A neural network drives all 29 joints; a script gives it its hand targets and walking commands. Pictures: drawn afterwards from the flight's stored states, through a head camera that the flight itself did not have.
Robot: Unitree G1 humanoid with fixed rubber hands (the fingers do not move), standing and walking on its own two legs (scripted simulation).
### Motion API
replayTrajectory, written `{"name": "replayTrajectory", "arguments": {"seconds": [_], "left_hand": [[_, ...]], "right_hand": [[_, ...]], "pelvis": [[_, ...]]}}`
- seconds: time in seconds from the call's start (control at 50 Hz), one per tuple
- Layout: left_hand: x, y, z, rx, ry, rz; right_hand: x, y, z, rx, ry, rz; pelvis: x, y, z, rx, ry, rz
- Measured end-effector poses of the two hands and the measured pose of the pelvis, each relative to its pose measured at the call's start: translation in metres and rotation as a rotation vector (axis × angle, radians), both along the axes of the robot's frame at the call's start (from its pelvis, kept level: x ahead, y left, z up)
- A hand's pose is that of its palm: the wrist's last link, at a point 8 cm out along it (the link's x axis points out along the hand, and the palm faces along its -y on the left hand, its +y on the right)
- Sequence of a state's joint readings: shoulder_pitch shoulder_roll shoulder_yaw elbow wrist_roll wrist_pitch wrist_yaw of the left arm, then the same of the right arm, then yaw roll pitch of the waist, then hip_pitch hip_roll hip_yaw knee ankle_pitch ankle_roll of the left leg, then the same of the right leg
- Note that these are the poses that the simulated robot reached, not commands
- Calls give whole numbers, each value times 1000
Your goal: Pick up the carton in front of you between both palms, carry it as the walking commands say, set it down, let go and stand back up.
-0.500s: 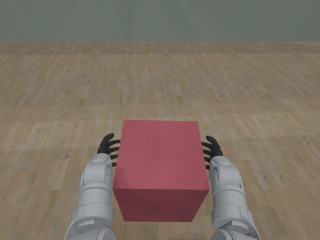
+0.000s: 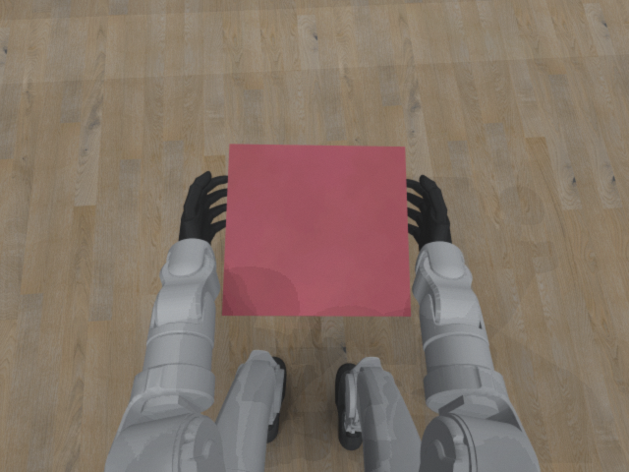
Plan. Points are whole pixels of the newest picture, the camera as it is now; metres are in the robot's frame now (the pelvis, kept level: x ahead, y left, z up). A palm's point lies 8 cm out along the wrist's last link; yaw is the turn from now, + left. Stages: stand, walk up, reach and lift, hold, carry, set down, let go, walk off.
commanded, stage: set down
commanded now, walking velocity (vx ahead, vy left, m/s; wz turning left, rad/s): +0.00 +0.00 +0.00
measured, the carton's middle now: (314, 243) +0.41 +0.02 -0.16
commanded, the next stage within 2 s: none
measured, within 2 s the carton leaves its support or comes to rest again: rests again in 1.58 s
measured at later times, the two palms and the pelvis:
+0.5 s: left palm (216, 232) +0.43 +0.18 -0.22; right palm (396, 229) +0.46 -0.12 -0.22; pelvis -0.01 +0.00 -0.12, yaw +0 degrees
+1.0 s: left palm (229, 234) +0.47 +0.19 -0.37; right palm (372, 225) +0.50 -0.11 -0.37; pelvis -0.04 +0.00 -0.24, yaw +0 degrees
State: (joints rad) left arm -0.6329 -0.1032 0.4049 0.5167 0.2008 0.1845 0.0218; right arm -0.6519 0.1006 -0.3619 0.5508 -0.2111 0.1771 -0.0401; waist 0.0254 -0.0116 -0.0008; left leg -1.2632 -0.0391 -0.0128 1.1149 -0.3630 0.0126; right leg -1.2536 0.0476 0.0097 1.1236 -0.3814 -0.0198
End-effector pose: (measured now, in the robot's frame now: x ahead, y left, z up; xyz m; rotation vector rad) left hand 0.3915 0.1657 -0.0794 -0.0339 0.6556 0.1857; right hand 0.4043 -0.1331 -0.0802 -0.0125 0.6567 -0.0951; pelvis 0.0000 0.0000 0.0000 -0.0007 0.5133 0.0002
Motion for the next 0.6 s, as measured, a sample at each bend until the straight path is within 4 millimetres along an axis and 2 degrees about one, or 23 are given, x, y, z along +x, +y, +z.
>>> {"name": "replayTrajectory", "arguments": {"seconds": [0.24, 0.6], "left_hand": [[27, 4, -49, -13, 22, 25], [48, 15, -170, -2, 23, 50]], "right_hand": [[31, 4, -49, 16, 23, 1], [61, 16, -172, 13, 24, 38]], "pelvis": [[8, 0, -54, 2, 172, -6], [-23, -2, -153, 5, 259, -11]]}}
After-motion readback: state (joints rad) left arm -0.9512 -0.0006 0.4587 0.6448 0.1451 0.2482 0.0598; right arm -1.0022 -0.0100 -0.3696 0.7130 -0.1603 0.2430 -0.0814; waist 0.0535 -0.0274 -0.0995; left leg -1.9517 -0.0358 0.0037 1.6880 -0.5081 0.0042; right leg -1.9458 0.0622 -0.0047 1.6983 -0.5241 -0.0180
